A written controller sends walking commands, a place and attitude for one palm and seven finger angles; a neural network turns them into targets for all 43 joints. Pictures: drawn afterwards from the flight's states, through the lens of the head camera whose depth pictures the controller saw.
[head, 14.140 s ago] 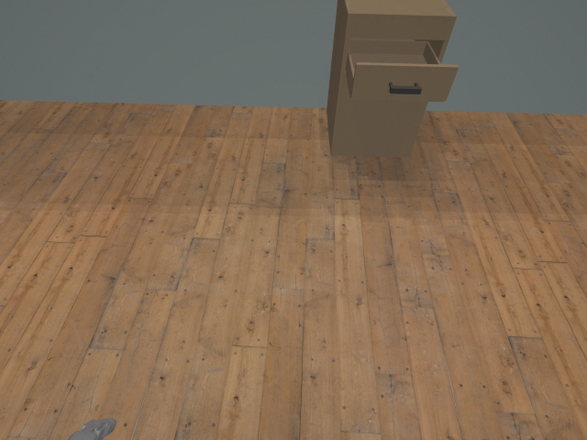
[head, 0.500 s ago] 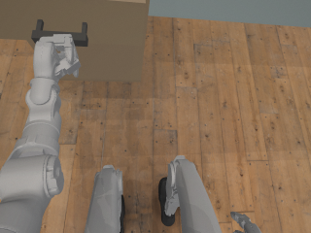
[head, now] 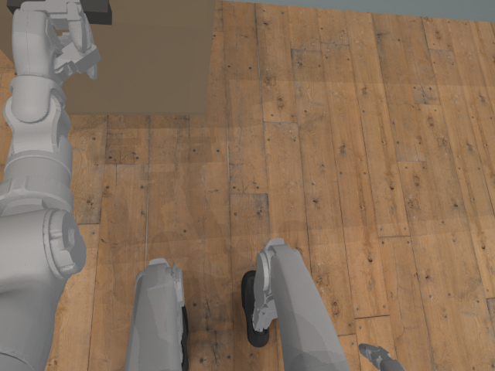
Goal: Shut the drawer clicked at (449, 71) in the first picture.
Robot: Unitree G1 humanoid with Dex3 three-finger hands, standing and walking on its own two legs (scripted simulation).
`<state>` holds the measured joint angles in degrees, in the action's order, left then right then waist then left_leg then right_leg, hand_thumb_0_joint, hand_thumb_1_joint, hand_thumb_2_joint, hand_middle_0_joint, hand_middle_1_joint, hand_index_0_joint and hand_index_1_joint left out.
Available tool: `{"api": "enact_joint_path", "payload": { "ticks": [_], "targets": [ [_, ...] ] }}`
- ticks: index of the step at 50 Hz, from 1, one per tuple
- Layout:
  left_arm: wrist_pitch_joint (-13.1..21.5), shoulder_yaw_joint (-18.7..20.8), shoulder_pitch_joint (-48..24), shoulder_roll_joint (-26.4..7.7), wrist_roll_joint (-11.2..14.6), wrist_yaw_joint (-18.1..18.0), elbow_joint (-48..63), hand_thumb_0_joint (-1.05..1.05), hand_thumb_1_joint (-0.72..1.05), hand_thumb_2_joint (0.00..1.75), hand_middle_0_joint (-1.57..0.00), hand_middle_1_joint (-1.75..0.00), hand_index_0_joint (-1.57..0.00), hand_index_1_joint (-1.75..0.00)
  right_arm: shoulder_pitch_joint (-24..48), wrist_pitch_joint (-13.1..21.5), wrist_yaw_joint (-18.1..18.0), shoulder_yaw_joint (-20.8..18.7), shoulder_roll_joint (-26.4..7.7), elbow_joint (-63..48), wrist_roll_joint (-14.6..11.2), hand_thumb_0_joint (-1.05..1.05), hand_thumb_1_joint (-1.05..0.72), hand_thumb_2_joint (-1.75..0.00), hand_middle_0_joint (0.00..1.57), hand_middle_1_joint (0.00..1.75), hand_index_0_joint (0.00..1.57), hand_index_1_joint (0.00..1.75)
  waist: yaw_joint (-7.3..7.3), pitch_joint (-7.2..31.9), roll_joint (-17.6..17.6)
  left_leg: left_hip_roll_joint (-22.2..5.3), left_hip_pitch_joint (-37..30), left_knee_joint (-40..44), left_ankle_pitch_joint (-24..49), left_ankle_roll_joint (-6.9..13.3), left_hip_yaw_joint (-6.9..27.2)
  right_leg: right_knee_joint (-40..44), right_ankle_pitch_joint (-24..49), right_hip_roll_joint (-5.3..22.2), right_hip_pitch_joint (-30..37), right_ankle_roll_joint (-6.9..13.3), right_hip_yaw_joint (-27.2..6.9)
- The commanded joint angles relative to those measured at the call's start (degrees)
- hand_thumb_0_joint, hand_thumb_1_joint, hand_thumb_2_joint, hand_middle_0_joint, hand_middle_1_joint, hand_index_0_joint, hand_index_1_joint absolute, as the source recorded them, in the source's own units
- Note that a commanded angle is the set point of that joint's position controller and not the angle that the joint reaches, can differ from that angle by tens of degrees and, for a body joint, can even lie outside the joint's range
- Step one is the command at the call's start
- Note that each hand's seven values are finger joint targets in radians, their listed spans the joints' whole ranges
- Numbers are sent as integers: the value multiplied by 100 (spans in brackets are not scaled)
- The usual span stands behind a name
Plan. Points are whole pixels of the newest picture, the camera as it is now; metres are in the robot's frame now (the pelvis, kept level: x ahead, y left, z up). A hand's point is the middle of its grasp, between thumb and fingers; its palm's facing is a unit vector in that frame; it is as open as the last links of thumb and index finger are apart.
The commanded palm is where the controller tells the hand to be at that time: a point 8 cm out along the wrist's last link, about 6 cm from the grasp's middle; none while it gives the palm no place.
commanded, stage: push the drawer shut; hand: left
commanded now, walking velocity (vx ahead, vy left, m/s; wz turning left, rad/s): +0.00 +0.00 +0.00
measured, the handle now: out of the picture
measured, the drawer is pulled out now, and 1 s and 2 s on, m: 0.08 0.00 0.00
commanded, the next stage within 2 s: pull the fist back off the drawer in 0.66 s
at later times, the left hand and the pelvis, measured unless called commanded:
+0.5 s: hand (92, 11) +0.62 +0.18 +0.02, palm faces +0.02 -1.00 -0.06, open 2.9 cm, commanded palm +0.63 +0.16 +0.02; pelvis +0.00 +0.00 -0.01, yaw -2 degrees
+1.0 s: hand out of the picture +0.65 +0.18 +0.02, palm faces +0.02 -1.00 -0.05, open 2.8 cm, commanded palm +0.63 +0.15 +0.02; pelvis -0.01 +0.01 -0.02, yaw -4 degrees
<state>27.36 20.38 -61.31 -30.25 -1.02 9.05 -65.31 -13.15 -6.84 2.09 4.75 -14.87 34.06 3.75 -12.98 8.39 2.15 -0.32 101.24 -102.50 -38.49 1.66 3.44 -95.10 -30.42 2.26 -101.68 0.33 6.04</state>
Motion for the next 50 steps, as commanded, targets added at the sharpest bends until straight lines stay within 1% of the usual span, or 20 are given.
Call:
{"api": "enact_joint_path", "payload": {
  "ticks": [1,3,5,6,8,11,15,18,20,22,25,29,30,35,38,41,42,43,45,50],
  "targets": [
    [211,185,-3234,-1311,13,-130,1120,0,90,90,-140,-160,-140,-160,-1271,-24,-85,-391,-1241,-140,55,0,-90,-90,20,30,20,30,-452,3715,1284,47,-2475,1311,1470,28,345,951,590,-317,1995,140,-242],
    [179,38,-3424,-1165,-18,-138,1112,0,90,90,-140,-160,-140,-160,-1305,-28,-74,-378,-1212,-146,71,0,-90,-90,20,30,20,30,-528,3710,1465,45,-2598,1303,1557,20,382,932,633,-316,1857,151,-226],
    [145,191,-3468,-1397,-49,-151,1079,0,90,90,-140,-160,-140,-160,-1378,-58,-68,-374,-1274,-122,84,0,-90,-90,20,30,20,30,-525,3836,1425,24,-2670,1262,1668,7,420,902,692,-318,1841,144,-205],
    [154,98,-3682,-1370,-72,-145,1259,0,90,90,-140,-160,-140,-160,-1383,-63,-56,-372,-1268,-131,100,0,-90,-90,20,30,20,30,-559,3968,1676,26,-2784,1246,1781,-11,430,869,755,-308,1799,153,-206],
    [80,40,-3704,-1285,-99,-151,1032,0,90,90,-140,-160,-140,-160,-1422,-81,-39,-357,-1246,-113,98,0,-90,-90,20,30,20,30,-640,3829,1603,21,-2793,1252,1740,-13,457,877,743,-323,1708,154,-183],
    [28,143,-3830,-1519,-169,-170,1050,0,90,90,-140,-160,-140,-160,-1458,-118,-28,-331,-1272,-123,116,0,-90,-90,20,30,20,30,-611,3887,1738,23,-2717,1216,1736,-5,429,883,748,-326,1769,158,-193],
    [-68,204,-4045,-1718,-235,-176,968,0,90,90,-140,-160,-140,-160,-1548,-156,-17,-287,-1289,-109,127,0,-90,-90,20,30,20,30,-707,3849,1702,1,-2638,1199,1747,10,462,868,776,-342,1766,154,-164],
    [-158,66,-4277,-1649,-300,-194,832,0,90,90,-140,-160,-140,-160,-1605,-161,-16,-254,-1274,-103,137,0,-90,-90,20,30,20,30,-839,3673,1765,6,-2523,1174,1633,36,461,880,731,-349,1664,154,-165],
    [-171,190,-4526,-1922,-357,-237,966,0,90,90,-140,-160,-140,-160,-1673,-175,-12,-242,-1325,-84,157,0,-90,-90,20,30,20,30,-853,3810,1957,-13,-2670,1158,1712,18,513,826,764,-345,1557,154,-131],
    [-249,143,-4546,-1885,-401,-243,745,0,90,90,-140,-160,-140,-160,-1715,-177,3,-222,-1322,-81,166,0,-90,-90,20,30,20,30,-931,3741,1865,-10,-2567,1119,1691,31,508,827,768,-356,1548,151,-124],
    [-279,187,-4768,-2083,-486,-237,825,0,90,90,-140,-160,-140,-160,-1790,-199,17,-202,-1356,-70,184,0,-90,-90,20,30,20,30,-967,3874,2160,-19,-2741,1095,1826,-1,536,778,851,-347,1459,166,-99],
    [-429,30,-5037,-2044,-575,-236,597,0,90,90,-140,-160,-140,-160,-1842,-221,32,-149,-1371,-59,196,0,-90,-90,20,30,20,30,-1150,3577,2178,-37,-2602,1074,1661,21,553,781,791,-370,1273,161,-65],
    [-467,163,-5072,-2282,-612,-250,492,0,90,90,-140,-160,-140,-160,-1883,-229,20,-126,-1391,-55,199,0,-90,-90,20,30,20,30,-1163,3548,2038,-28,-2414,1032,1605,50,533,775,770,-373,1361,154,-72],
    [-584,231,-5414,-2648,-764,-235,514,0,90,90,-140,-160,-140,-160,-2029,-255,40,-57,-1417,-97,232,0,-90,-90,20,30,20,30,-1263,3716,2321,-37,-2435,933,1800,60,534,688,925,-390,1396,169,-50],
    [-677,123,-5569,-2591,-807,-167,457,0,90,90,-140,-160,-140,-160,-2053,-274,59,-34,-1413,-121,221,0,-90,-90,20,30,20,30,-1384,3672,2417,-48,-2418,869,1817,69,533,666,963,-402,1279,174,-46],
    [-827,217,-5189,-2688,-778,-106,401,0,90,90,-140,-160,-140,-160,-2075,-311,76,-5,-1449,-188,197,0,-90,-90,20,30,20,30,-1224,3567,2352,-34,-2238,956,1556,64,513,667,801,-421,1346,182,-13],
    [-882,156,-5090,-2553,-746,-85,411,0,90,90,-140,-160,-140,-160,-2056,-315,85,-14,-1439,-219,188,0,-90,-90,20,30,20,30,-1214,3499,2326,-37,-2214,990,1485,68,503,699,761,-423,1321,175,-13],
    [-903,137,-5010,-2489,-721,-56,510,0,90,90,-140,-160,-140,-160,-2069,-311,95,-16,-1425,-241,189,0,-90,-90,20,30,20,30,-1180,3538,2482,-43,-2393,1035,1541,49,522,701,787,-417,1283,190,-2],
    [-950,319,-4810,-2652,-672,-10,749,0,90,90,-140,-160,-140,-160,-2068,-321,107,-36,-1442,-284,165,0,-90,-90,20,30,20,30,-1040,3751,2438,-46,-2414,1061,1564,40,505,686,788,-431,1437,190,-6],
    [-1013,488,-4251,-2609,-525,83,1251,0,90,90,-140,-160,-140,-160,-2033,-333,140,-82,-1413,-382,124,0,-90,-90,20,30,20,30,-834,3874,2333,-94,-2606,1147,1806,26,504,709,880,-441,1592,191,-19]
  ]
}}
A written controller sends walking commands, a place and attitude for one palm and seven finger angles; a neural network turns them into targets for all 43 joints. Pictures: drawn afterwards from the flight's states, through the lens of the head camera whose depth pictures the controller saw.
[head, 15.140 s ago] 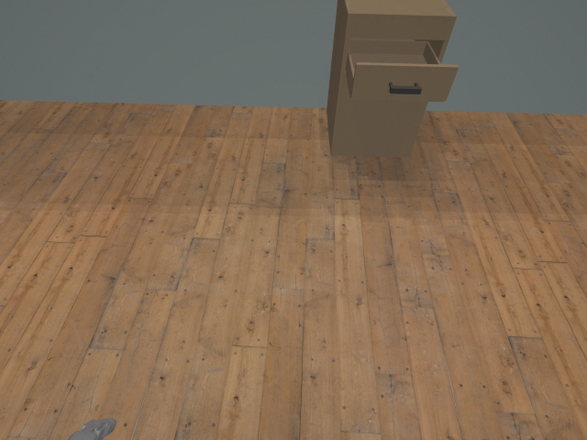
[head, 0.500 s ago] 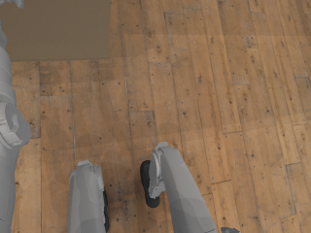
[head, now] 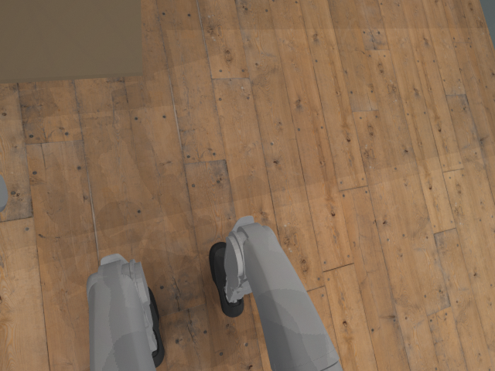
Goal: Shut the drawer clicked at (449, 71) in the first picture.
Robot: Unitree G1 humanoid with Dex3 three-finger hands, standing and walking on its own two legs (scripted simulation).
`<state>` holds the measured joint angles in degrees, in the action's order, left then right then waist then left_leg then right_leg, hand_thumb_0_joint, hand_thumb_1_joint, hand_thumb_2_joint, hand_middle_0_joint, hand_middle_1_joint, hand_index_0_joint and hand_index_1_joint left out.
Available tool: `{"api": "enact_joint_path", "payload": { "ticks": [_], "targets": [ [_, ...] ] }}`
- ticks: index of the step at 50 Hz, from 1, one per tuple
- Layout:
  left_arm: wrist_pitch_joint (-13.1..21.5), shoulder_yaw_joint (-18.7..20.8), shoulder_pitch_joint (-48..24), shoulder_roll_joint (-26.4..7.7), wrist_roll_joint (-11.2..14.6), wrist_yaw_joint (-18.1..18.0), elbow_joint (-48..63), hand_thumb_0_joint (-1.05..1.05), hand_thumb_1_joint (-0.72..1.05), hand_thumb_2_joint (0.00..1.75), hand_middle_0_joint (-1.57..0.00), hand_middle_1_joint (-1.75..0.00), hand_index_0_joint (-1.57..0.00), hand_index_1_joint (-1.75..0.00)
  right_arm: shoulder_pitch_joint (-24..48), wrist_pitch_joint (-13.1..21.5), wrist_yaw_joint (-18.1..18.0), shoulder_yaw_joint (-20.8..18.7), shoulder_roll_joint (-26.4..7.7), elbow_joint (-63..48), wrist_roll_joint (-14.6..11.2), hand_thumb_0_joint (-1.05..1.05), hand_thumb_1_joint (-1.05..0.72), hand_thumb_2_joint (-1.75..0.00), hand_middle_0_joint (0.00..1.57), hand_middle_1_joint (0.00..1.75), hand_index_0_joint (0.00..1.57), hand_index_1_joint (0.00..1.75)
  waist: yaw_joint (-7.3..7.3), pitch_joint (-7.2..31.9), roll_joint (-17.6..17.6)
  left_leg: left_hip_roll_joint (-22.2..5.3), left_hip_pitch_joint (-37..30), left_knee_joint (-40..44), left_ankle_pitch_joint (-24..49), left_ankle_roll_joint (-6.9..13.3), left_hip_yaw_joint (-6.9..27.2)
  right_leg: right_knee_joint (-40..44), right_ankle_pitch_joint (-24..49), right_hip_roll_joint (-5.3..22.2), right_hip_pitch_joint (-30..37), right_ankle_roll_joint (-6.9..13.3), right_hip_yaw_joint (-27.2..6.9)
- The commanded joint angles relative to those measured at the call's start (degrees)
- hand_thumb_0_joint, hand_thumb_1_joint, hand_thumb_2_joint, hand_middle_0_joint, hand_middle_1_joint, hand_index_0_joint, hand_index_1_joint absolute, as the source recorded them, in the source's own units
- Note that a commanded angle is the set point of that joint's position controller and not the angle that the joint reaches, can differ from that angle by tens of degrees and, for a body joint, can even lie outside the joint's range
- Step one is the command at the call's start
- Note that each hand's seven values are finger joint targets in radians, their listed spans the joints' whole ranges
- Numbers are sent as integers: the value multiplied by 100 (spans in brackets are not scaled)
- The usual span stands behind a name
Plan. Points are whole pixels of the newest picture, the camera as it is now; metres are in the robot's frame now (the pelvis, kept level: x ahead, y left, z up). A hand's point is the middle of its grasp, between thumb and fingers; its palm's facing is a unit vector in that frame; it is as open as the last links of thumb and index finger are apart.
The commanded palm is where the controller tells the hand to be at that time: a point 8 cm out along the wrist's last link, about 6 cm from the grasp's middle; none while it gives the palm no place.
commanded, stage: pull the fist back off the drawer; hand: left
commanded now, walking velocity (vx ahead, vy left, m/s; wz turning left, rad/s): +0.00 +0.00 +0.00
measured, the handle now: out of the picture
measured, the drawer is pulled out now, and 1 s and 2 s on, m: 0.00 0.00 0.00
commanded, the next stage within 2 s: draw the hand back to the body in 0.46 s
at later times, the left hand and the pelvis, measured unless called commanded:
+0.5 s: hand out of the picture +0.58 +0.22 +0.05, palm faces +0.08 -1.00 -0.04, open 3.2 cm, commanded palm +0.57 +0.22 +0.05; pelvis +0.03 +0.00 +0.04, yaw +3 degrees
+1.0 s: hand out of the picture +0.44 +0.23 +0.20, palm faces +0.11 -0.99 -0.06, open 3.2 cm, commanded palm +0.40 +0.26 +0.20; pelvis +0.06 +0.00 +0.16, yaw +6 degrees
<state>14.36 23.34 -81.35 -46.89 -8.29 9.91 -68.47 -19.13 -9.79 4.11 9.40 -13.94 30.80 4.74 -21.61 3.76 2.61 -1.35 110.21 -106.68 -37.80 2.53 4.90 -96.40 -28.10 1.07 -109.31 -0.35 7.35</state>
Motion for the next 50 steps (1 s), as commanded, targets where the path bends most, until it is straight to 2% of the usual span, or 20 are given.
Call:
{"api": "enact_joint_path", "payload": {
  "ticks": [1,3,5,8,11,16,18,23,26,28,30,31,33,34,37,42,44,46,48,50],
  "targets": [
    [301,190,-2096,-915,227,13,1693,0,90,90,-140,-160,-140,-160,-1417,-40,-56,-563,-1497,-72,6,0,-90,-90,20,30,20,30,88,4433,2302,3,-3587,1585,1821,-76,356,838,679,-318,2408,263,-157],
    [371,137,-1914,-646,322,32,2088,0,90,90,-140,-160,-140,-160,-1377,-28,-23,-624,-1464,-114,-1,0,-90,-90,20,30,20,30,152,4634,2454,-19,-3985,1622,2147,-126,402,841,829,-306,2367,273,-177],
    [402,258,-1619,-625,458,31,2196,0,90,90,-140,-160,-140,-160,-1367,-21,-14,-675,-1490,-78,-21,0,-90,-90,20,30,20,30,226,4649,2176,-36,-4032,1673,2181,-146,444,864,826,-312,2458,255,-160],
    [435,68,-1318,-151,601,5,2356,0,90,90,-140,-160,-140,-160,-1308,20,-5,-734,-1438,-67,-40,0,-90,-90,20,30,20,30,237,4503,1976,-48,-4072,1727,2267,-133,419,972,869,-290,2491,236,-203],
    [505,211,-871,-136,680,-54,2392,0,90,90,-140,-160,-140,-160,-1245,40,1,-782,-1406,-34,-50,0,-90,-90,20,30,20,30,399,4484,1757,-31,-3924,1746,2337,-122,325,1013,917,-283,2760,243,-229],
    [753,2,-203,418,809,-75,2410,0,90,90,-140,-160,-140,-160,-1060,66,-10,-874,-1331,-51,-86,0,-90,-90,20,30,20,30,520,4277,1510,-29,-3966,1824,2428,-133,262,1115,958,-273,2844,241,-275],
    [900,98,-91,358,880,-73,2622,0,90,90,-140,-160,-140,-160,-1009,77,-25,-899,-1304,-71,-92,0,-90,-90,20,30,20,30,604,4331,1533,-10,-4011,1846,2535,-137,216,1147,1066,-260,3027,250,-318],
    [1212,-163,-327,721,899,-102,2517,0,90,90,-140,-160,-140,-160,-877,99,-74,-965,-1283,60,-78,0,-90,-90,20,30,20,30,488,4223,1530,-4,-4233,1800,2662,-173,256,1132,1114,-220,2793,232,-314],
    [1330,-85,-179,665,887,-97,2227,0,90,90,-140,-160,-140,-160,-822,77,-97,-966,-1290,61,-67,0,-90,-90,20,30,20,30,577,4294,1366,31,-4119,1775,2631,-168,214,1114,1114,-223,2961,237,-320],
    [1411,-275,-273,889,872,-89,2276,0,90,90,-140,-160,-140,-160,-781,59,-103,-980,-1254,51,-51,0,-90,-90,20,30,20,30,545,4315,1558,35,-4262,1775,2769,-181,221,1112,1188,-199,2885,246,-334],
    [1412,96,352,464,978,-67,3357,0,90,90,-140,-160,-140,-160,-722,12,-64,-1044,-1290,-213,-115,0,-90,-90,20,30,20,30,1019,5386,1930,47,-5059,2024,3399,-278,196,1225,1588,-200,3582,270,-387],
    [1318,178,895,428,1072,-39,3797,0,90,90,-140,-160,-140,-160,-649,-3,-43,-1082,-1269,-340,-183,0,-90,-90,20,30,20,30,1190,5783,1810,51,-5369,2179,3703,-315,189,1342,1857,-216,4029,272,-407],
    [977,-27,2003,780,1310,45,4493,0,90,90,-140,-160,-140,-160,-503,1,-8,-1111,-1181,-594,-326,0,-90,-90,20,30,20,30,1332,5907,1546,43,-5611,2516,3985,-303,158,1629,2214,-234,4727,271,-426],
    [764,-181,2408,1017,1415,79,4715,0,90,90,-140,-160,-140,-160,-428,15,-6,-1123,-1160,-615,-421,0,-90,-90,20,30,20,30,1333,5697,1247,27,-5579,2681,3840,-269,132,1818,2234,-237,4939,237,-402],
    [343,-138,3052,1029,1665,-25,5611,0,90,90,-140,-160,-140,-160,-233,189,-113,-1130,-1088,-680,-603,0,-90,-90,20,30,20,30,1379,5151,665,45,-5287,3128,3117,-151,-6,2332,2182,-247,5690,162,-492],
    [488,-437,3718,1587,1931,-237,5946,0,90,90,-140,-160,-140,-160,-15,721,-373,-1102,-911,-427,-674,0,-90,-90,20,30,20,30,1307,4045,178,97,-5271,3727,2244,-108,-186,3104,1587,-232,6122,78,-598],
    [633,-591,4133,1754,1909,-196,5711,0,90,90,-140,-160,-140,-160,-9,868,-443,-1099,-891,-344,-661,0,-90,-90,20,30,20,30,1364,3575,328,120,-5519,4010,2100,-150,-224,3327,1361,-230,6127,100,-543],
    [722,-814,4583,2015,1922,-81,5360,0,90,90,-140,-160,-140,-160,6,952,-478,-1110,-889,-328,-666,0,-90,-90,20,30,20,30,1397,3031,112,135,-5681,4281,1997,-157,-252,3581,1239,-239,6195,106,-496],
    [773,-1088,4975,2274,1940,69,5397,0,90,90,-140,-160,-140,-160,94,1002,-489,-1129,-875,-447,-694,0,-90,-90,20,30,20,30,1495,2825,408,156,-6109,4548,2086,-169,-282,3782,1239,-229,6257,150,-452],
    [770,-1058,5438,2237,2014,181,5424,0,90,90,-140,-160,-140,-160,163,997,-501,-1136,-892,-562,-720,0,-90,-90,20,30,20,30,1605,2574,181,149,-6371,4822,2184,-181,-289,3994,1309,-230,6551,158,-411]
  ]
}}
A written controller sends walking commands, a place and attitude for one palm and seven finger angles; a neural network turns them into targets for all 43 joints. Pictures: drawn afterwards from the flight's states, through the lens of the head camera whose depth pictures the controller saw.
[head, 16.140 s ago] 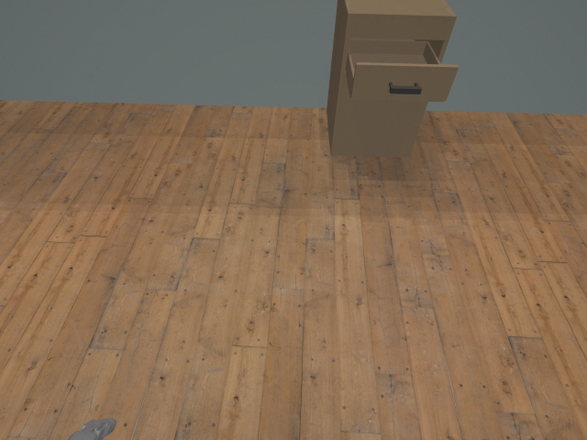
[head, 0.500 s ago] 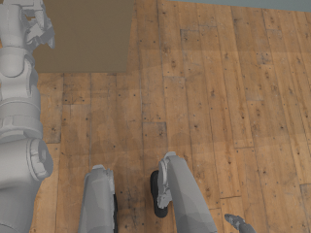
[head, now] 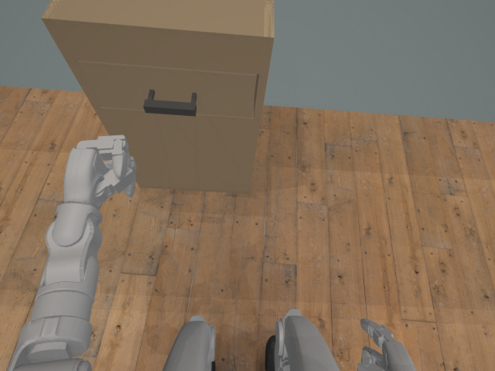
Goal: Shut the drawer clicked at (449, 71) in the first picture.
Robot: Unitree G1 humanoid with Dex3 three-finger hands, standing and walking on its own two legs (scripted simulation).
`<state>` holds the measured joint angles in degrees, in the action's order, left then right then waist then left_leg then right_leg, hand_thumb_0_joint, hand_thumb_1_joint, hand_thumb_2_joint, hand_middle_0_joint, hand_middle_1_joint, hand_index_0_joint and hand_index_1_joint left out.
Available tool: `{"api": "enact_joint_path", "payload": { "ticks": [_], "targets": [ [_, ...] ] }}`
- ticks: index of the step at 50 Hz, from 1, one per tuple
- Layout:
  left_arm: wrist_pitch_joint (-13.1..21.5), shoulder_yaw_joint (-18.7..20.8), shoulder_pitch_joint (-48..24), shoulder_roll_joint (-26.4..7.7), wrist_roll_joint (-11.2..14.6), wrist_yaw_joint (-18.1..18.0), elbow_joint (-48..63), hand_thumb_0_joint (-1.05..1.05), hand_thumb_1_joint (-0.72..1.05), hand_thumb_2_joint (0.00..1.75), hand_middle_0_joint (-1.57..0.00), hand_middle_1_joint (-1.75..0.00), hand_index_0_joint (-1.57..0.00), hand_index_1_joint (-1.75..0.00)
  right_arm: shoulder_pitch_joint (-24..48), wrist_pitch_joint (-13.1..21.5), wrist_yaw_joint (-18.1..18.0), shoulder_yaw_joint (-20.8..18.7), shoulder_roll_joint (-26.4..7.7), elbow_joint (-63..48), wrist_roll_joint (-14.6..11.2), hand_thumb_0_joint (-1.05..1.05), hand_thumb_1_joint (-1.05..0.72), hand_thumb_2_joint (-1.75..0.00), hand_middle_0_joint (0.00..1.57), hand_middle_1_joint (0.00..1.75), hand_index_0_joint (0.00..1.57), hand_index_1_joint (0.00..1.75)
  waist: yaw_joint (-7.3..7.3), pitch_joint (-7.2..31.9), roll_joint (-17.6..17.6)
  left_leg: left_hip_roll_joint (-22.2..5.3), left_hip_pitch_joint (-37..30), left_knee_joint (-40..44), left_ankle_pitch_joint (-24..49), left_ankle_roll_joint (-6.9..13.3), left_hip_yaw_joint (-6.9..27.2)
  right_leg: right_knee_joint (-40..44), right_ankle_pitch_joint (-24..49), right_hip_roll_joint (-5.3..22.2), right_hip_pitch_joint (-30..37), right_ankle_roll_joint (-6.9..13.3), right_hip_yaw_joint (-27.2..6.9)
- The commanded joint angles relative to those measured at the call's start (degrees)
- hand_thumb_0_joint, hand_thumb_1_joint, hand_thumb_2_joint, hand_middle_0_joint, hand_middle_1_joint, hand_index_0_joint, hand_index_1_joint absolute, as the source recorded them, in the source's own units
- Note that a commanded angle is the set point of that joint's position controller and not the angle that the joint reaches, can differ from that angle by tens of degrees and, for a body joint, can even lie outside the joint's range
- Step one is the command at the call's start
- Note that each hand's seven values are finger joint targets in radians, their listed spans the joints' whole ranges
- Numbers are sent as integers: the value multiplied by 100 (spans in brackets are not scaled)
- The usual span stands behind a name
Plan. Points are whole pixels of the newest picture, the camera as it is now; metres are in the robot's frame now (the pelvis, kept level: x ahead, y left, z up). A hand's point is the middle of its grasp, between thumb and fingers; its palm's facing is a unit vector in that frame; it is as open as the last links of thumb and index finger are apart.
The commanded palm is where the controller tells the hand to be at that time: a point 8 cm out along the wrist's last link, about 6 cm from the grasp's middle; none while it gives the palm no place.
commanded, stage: draw the hand back to the body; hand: left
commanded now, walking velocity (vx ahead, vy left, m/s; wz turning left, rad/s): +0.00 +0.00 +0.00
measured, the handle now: (171, 101) +0.68 +0.18 -0.11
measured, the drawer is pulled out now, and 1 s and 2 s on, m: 0.00 0.00 0.00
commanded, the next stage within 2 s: step back with the hand held close in 0.94 s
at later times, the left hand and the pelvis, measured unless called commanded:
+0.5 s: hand (17, 194) +0.30 +0.23 +0.19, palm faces +0.27 -0.91 -0.33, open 3.2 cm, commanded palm +0.25 +0.27 +0.21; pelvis +0.06 +0.01 +0.10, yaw +1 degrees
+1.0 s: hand out of the picture +0.22 +0.23 +0.27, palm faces +0.43 -0.81 -0.39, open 3.2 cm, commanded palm +0.17 +0.27 +0.29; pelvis +0.04 -0.01 +0.11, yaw +1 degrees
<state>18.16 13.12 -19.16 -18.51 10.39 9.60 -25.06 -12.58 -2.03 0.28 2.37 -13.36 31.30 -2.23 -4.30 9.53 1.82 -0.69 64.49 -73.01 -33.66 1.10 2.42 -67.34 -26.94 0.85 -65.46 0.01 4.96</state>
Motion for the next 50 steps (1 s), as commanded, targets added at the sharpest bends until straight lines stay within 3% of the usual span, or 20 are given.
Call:
{"api": "enact_joint_path", "payload": {
  "ticks": [1,3,4,5,6,9,12,15,19,20,22,28,30,32,34,38,40,43,45,50],
  "targets": [
    [379,-33,-543,-579,188,249,1148,0,90,90,-140,-160,-140,-160,-437,217,-127,-433,-943,-702,-32,0,-90,-90,20,30,20,30,-70,1870,281,90,-1895,1587,1806,-37,-65,1193,1238,-200,2317,125,-163],
    [373,73,-215,-689,275,263,1444,0,90,90,-140,-160,-140,-160,-338,212,-150,-427,-944,-869,-60,0,-90,-90,20,30,20,30,19,1721,283,104,-2093,1812,1866,-22,-74,1360,1313,-199,2634,140,-154],
    [-139,34,206,-1309,-491,-407,1517,0,90,90,-140,-160,-140,-160,-115,-25,-223,-467,-853,-1041,-67,0,-90,-90,20,30,20,30,393,2172,496,146,-2803,2380,2048,-73,-136,1670,1253,-61,3291,245,-370],
    [-385,-204,345,-884,-508,-751,2058,0,90,90,-140,-160,-140,-160,-104,-95,-289,-448,-738,-1262,-82,0,-90,-90,20,30,20,30,254,1854,445,118,-3031,2572,2174,-88,-127,1818,1367,-80,3344,226,-292],
    [-584,-302,526,-823,-598,-1002,2280,0,90,90,-140,-160,-140,-160,-52,-141,-344,-428,-730,-1290,-72,0,-90,-90,20,30,20,30,248,1705,564,87,-3204,2679,2217,-77,-137,1971,1422,-51,3476,211,-300],
    [-956,-297,833,-905,-718,-1515,2850,0,90,90,-140,-160,-140,-160,48,-141,-522,-333,-710,-1330,-48,0,-90,-90,20,30,20,30,206,1211,318,-18,-3624,3048,2509,-67,-14,2307,1640,-62,3814,187,-229],
    [-1148,-310,1079,-919,-769,-1760,3407,0,90,90,-140,-160,-140,-160,105,37,-623,-276,-673,-1298,-15,0,-90,-90,20,30,20,30,243,1055,402,-60,-4155,3360,2996,-76,8,2634,1992,-25,4288,180,-207],
    [-1300,-401,1672,-753,-773,-1806,3747,0,90,90,-140,-160,-140,-160,159,248,-640,-225,-633,-1210,2,0,-90,-90,20,30,20,30,337,802,483,-100,-4692,3661,3764,-131,52,2939,2372,-9,4645,174,-169],
    [-1409,-396,2683,-587,-732,-1727,4236,0,90,90,-140,-160,-140,-160,297,479,-572,-194,-588,-1115,21,0,-90,-90,20,30,20,30,448,397,213,-140,-5146,4043,4274,-156,24,3379,2744,-5,5151,144,-123],
    [-1414,-311,2803,-632,-720,-1710,4454,0,90,90,-140,-160,-140,-160,321,517,-559,-198,-591,-1091,30,0,-90,-90,20,30,20,30,481,405,286,-146,-5267,4126,4371,-161,-4,3481,2832,2,5288,142,-137],
    [-1437,-119,3195,-675,-705,-1686,4600,0,90,90,-140,-160,-140,-160,400,584,-526,-186,-566,-1021,57,0,-90,-90,20,30,20,30,532,171,-13,-157,-5300,4313,4332,-144,-31,3653,2932,3,5512,127,-116],
    [-1339,451,3752,-989,-662,-1645,5609,0,90,90,-140,-160,-140,-160,568,792,-460,-174,-507,-888,130,0,-90,-90,20,30,20,30,659,-31,119,-105,-5577,4665,4335,-108,-115,4063,3150,-11,6037,136,-161],
    [-1282,509,3926,-964,-654,-1634,6020,0,90,90,-140,-160,-140,-160,585,872,-443,-171,-462,-874,147,0,-90,-90,20,30,20,30,679,-19,308,-108,-5729,4743,4414,-112,-133,4123,3185,8,6097,117,-163],
    [-1229,657,4194,-1004,-656,-1648,6305,0,90,90,-140,-160,-140,-160,590,967,-427,-187,-432,-830,164,0,-90,-90,20,30,20,30,706,-64,243,-106,-5785,4756,4587,-103,-157,4163,3350,8,6160,102,-159],
    [-1187,770,4359,-1036,-644,-1637,6458,0,90,90,-140,-160,-140,-160,638,1032,-410,-192,-424,-805,159,0,-90,-90,20,30,20,30,723,-250,318,-97,-5755,4823,4295,-104,-173,4251,3205,-5,6141,106,-179],
    [-1055,1235,4695,-1238,-609,-1659,6731,0,90,90,-140,-160,-140,-160,702,1139,-446,-241,-396,-756,152,0,-90,-90,20,30,20,30,810,-422,83,-79,-5686,4851,3897,-57,-208,4347,3108,-35,6141,115,-205],
    [-1067,881,4766,-773,-624,-1611,6171,0,90,90,-140,-160,-140,-160,667,1105,-439,-262,-402,-672,138,0,-90,-90,20,30,20,30,699,-859,-107,-102,-5590,4911,3528,-25,-251,4395,2815,-15,5892,89,-198],
    [-1017,837,4533,-767,-643,-1607,5983,0,90,90,-140,-160,-140,-160,727,1082,-478,-306,-458,-652,134,0,-90,-90,20,30,20,30,683,-1024,-213,-65,-5530,4940,2953,30,-248,4533,2343,-15,5766,87,-264],
    [-944,922,4473,-909,-652,-1640,6188,0,90,90,-140,-160,-140,-160,724,1113,-502,-306,-454,-682,154,0,-90,-90,20,30,20,30,735,-704,-17,-34,-5597,4949,2880,56,-255,4487,2284,33,5922,86,-303],
    [-832,1009,4407,-1069,-696,-1710,6554,0,90,90,-140,-160,-140,-160,775,1297,-521,-253,-403,-692,163,0,-90,-90,20,30,20,30,799,-589,391,-17,-5583,5004,2853,16,-205,4450,2228,31,6055,126,-327]
  ]
}}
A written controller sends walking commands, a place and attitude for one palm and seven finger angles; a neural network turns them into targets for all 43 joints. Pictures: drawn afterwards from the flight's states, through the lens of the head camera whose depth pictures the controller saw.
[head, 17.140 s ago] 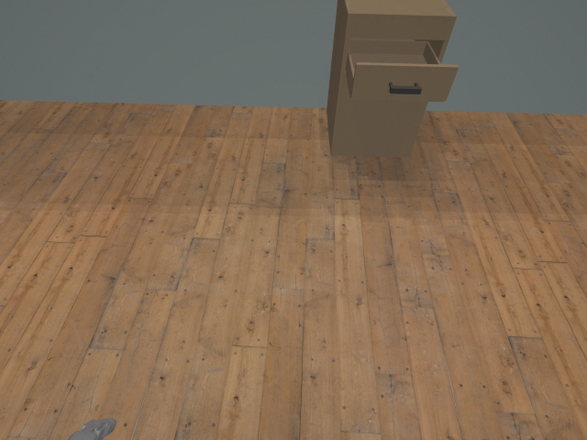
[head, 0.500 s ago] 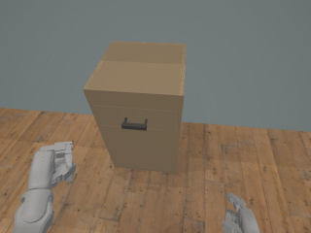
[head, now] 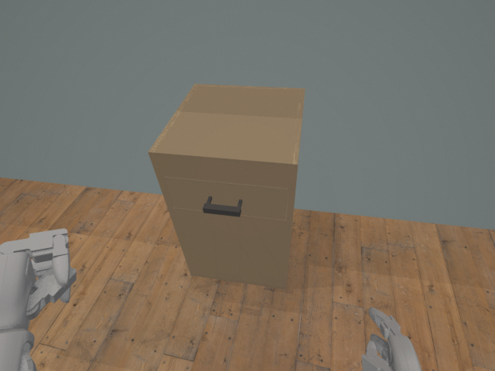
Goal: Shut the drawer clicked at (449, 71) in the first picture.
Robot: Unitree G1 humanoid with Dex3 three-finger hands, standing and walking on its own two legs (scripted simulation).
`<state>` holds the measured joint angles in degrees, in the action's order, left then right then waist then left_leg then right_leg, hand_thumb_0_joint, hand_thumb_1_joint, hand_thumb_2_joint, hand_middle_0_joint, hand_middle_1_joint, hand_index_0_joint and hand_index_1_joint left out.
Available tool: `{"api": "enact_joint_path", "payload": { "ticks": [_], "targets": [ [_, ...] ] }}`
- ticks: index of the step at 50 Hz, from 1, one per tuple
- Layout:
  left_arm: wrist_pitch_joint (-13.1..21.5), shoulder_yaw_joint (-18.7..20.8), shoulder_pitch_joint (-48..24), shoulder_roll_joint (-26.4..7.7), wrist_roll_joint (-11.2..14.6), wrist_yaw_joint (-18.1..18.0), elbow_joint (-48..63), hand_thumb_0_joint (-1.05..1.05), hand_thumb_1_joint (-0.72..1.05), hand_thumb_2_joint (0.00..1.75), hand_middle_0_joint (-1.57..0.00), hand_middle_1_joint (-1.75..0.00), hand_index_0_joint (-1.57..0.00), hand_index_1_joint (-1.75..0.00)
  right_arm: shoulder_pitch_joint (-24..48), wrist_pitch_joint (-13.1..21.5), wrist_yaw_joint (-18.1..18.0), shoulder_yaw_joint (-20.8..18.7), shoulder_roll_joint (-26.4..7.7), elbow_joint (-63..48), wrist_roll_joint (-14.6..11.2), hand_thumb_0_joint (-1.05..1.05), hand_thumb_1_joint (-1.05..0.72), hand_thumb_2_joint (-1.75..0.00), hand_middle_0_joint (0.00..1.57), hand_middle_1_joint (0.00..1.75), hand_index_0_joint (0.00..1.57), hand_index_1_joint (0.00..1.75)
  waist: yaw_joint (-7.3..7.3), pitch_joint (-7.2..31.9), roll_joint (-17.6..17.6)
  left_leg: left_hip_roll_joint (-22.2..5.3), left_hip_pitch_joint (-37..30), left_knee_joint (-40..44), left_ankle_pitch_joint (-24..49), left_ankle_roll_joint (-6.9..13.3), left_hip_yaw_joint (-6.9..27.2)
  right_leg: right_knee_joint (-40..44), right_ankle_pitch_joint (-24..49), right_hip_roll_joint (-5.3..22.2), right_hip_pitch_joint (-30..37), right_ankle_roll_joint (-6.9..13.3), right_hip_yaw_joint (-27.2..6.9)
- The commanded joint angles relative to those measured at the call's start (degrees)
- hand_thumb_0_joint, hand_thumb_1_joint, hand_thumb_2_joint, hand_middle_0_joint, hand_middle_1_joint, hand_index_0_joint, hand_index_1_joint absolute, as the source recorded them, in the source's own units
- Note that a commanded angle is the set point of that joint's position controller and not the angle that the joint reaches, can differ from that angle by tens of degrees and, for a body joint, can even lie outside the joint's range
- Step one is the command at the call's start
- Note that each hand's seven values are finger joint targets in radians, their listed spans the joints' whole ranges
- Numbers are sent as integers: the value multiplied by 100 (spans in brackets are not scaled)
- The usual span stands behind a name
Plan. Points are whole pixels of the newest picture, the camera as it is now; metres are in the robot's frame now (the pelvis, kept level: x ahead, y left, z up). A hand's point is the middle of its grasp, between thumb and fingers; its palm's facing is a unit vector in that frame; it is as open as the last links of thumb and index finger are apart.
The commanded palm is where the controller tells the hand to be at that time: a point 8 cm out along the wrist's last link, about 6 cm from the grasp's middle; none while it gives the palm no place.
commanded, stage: step back with the hand held close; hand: left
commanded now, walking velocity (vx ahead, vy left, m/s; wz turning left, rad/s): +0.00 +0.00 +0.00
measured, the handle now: (223, 205) +0.64 +0.18 -0.22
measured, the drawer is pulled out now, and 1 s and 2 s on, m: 0.00 0.00 0.00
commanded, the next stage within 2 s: stop stepping back and stand still in 1.76 s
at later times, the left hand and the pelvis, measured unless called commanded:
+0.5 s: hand (41, 295) +0.15 +0.26 +0.16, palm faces +0.34 -0.79 -0.51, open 3.2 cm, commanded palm +0.09 +0.30 +0.18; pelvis -0.04 +0.02 +0.00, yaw +0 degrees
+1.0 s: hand (19, 328) +0.11 +0.26 +0.16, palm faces +0.38 -0.79 -0.49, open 3.2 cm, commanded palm +0.04 +0.30 +0.18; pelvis -0.09 +0.02 -0.01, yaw +0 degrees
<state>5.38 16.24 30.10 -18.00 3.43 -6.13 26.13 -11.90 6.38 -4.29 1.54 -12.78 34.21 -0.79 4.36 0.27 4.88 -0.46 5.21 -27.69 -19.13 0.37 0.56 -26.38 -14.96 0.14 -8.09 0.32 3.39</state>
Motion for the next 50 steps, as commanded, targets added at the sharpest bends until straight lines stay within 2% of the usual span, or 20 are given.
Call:
{"api": "enact_joint_path", "payload": {
  "ticks": [1,2,3,4,5,6,7,8,10,13,17,21,23,26,28,33,37,43,48,50],
  "targets": [
    [461,702,-503,-1132,-10,-151,1465,0,90,90,-140,-160,-140,-160,698,489,-60,-165,-452,-970,20,0,-90,-90,20,30,20,30,-65,297,118,-42,362,485,1438,80,-17,348,1071,101,327,100,-164],
    [465,734,-483,-1140,-6,-160,1420,0,90,90,-140,-160,-140,-160,707,516,-60,-163,-448,-958,20,0,-90,-90,20,30,20,30,-57,243,-40,-43,391,493,1419,79,-1,351,1043,88,315,98,-153],
    [460,789,-467,-1184,-3,-153,1347,0,90,90,-140,-160,-140,-160,730,542,-70,-180,-449,-948,19,0,-90,-90,20,30,20,30,-55,154,-21,-47,403,493,1340,73,-7,429,968,77,268,101,-184],
    [722,1498,-910,-1693,11,-180,1480,0,90,90,-140,-160,-140,-160,533,361,-45,-252,-637,-1039,36,0,-90,-90,20,30,20,30,-354,-522,-524,-127,959,350,837,193,85,878,886,436,-343,101,-889],
    [776,1221,-419,-1278,-44,-136,883,0,90,90,-140,-160,-140,-160,497,249,-28,-272,-540,-890,57,0,-90,-90,20,30,20,30,-388,-427,-761,-76,833,182,716,199,139,1040,626,591,-486,151,-953],
    [821,1080,-149,-1113,-61,-116,808,0,90,90,-140,-160,-140,-160,534,167,-9,-295,-545,-908,67,0,-90,-90,20,30,20,30,-409,-325,-831,-88,755,97,807,199,118,1087,668,658,-545,179,-1022],
    [890,975,-52,-1035,-77,-109,912,0,90,90,-140,-160,-140,-160,551,116,10,-318,-582,-911,71,0,-90,-90,20,30,20,30,-433,-165,-716,-103,727,102,898,192,106,1015,762,695,-508,183,-956],
    [985,1000,-10,-1050,-80,-116,1087,0,90,90,-140,-160,-140,-160,605,102,1,-339,-592,-943,93,0,-90,-90,20,30,20,30,-408,-9,-376,-123,738,224,1134,185,117,873,1082,666,-354,178,-845],
    [1057,1015,343,-1055,-79,-148,1126,0,90,90,-140,-160,-140,-160,610,41,5,-379,-625,-962,86,0,-90,-90,20,30,20,30,-384,405,-146,-211,739,415,1509,190,152,559,1453,563,-14,95,-635],
    [1107,1136,526,-1202,-63,-205,1303,0,90,90,-140,-160,-140,-160,676,-34,-17,-420,-659,-1043,76,0,-90,-90,20,30,20,30,-356,737,-93,-280,869,533,2170,165,240,226,2000,446,327,24,-403],
    [1129,1222,674,-1266,-30,-251,1366,0,90,90,-140,-160,-140,-160,668,-119,-52,-464,-635,-1100,35,0,-90,-90,20,30,20,30,-355,888,-348,-303,1056,517,2329,151,282,68,2207,398,438,-26,-371],
    [1154,1184,658,-1246,-38,-270,1409,0,90,90,-140,-160,-140,-160,651,-139,-76,-486,-680,-1112,31,0,-90,-90,20,30,20,30,-363,761,-220,-351,1348,635,2116,166,374,-50,1962,325,381,-55,-350],
    [1159,1179,592,-1262,-59,-280,1435,0,90,90,-140,-160,-140,-160,675,-123,-92,-485,-691,-1118,38,0,-90,-90,20,30,20,30,-350,687,-108,-399,1630,774,1644,221,434,-113,1624,283,416,-84,-361],
    [1176,1138,530,-1206,-95,-299,1387,0,90,90,-140,-160,-140,-160,639,-93,-89,-482,-692,-1100,31,0,-90,-90,20,30,20,30,-371,535,-231,-435,2083,861,898,304,453,-201,1367,268,478,-101,-447],
    [1210,1166,408,-1243,-131,-300,1516,0,90,90,-140,-160,-140,-160,637,-48,-91,-490,-729,-1127,40,0,-90,-90,20,30,20,30,-386,488,-173,-457,2471,964,245,362,535,-275,1188,241,625,-106,-509],
    [1293,1152,214,-1240,-199,-332,1614,0,90,90,-140,-160,-140,-160,569,28,-71,-491,-746,-1139,51,0,-90,-90,20,30,20,30,-443,220,-351,-332,2872,810,-921,391,552,110,275,310,326,-58,-753],
    [1366,1154,265,-1219,-218,-368,1670,0,90,90,-140,-160,-140,-160,519,73,-54,-482,-721,-1122,66,0,-90,-90,20,30,20,30,-459,274,-304,-319,2788,741,-988,396,541,186,-11,289,138,-53,-757],
    [1417,1263,305,-1271,-268,-384,1809,0,90,90,-140,-160,-140,-160,544,145,-67,-484,-755,-1148,66,0,-90,-90,20,30,20,30,-438,352,141,-578,3543,1125,-1139,505,806,-610,765,49,864,-114,-572],
    [1451,1370,265,-1339,-293,-368,1903,0,90,90,-140,-160,-140,-160,516,157,-48,-524,-758,-1120,81,0,-90,-90,20,30,20,30,-440,451,-11,-557,3826,822,-919,513,741,-877,1361,138,1029,-74,-738],
    [1480,1361,316,-1321,-286,-357,1902,0,90,90,-140,-160,-140,-160,458,147,-23,-541,-742,-1078,88,0,-90,-90,20,30,20,30,-460,497,-316,-373,3534,446,-798,434,590,-541,1237,325,651,12,-932]
  ]
}}
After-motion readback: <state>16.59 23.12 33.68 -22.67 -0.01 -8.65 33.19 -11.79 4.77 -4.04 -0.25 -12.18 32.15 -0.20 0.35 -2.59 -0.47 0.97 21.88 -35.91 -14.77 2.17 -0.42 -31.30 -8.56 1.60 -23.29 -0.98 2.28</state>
